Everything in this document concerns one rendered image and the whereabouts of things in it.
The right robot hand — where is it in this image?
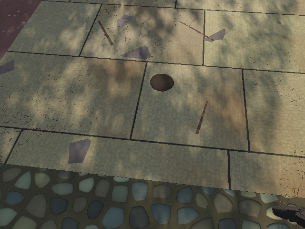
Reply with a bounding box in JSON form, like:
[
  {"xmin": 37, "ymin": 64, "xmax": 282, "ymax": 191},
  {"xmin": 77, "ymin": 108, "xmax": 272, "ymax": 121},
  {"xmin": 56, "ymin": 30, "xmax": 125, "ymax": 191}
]
[{"xmin": 272, "ymin": 205, "xmax": 305, "ymax": 228}]

